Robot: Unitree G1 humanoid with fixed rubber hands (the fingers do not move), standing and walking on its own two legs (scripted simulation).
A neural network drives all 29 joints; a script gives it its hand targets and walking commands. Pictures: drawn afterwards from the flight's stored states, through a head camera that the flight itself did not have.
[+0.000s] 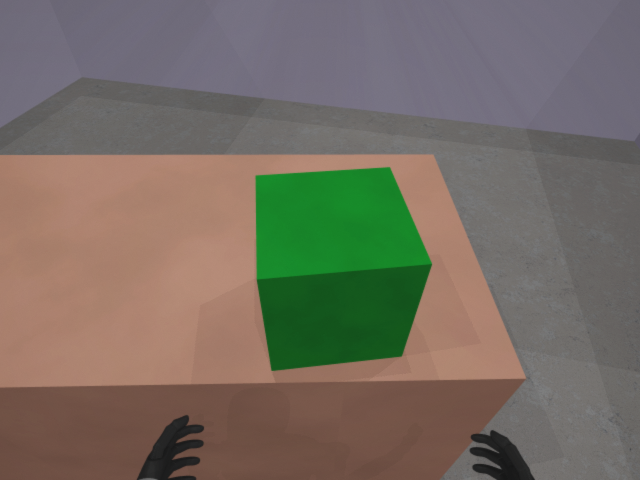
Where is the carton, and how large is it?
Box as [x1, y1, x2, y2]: [256, 167, 431, 370]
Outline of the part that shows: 389,167 256,175 257,283 272,370 401,356 431,262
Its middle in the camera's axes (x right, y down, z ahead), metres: +0.02 +0.05 +0.63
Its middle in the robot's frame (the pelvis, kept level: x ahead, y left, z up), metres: +0.45 -0.01 +0.00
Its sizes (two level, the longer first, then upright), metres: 0.216 0.210 0.233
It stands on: a pedestal, 0.66 m high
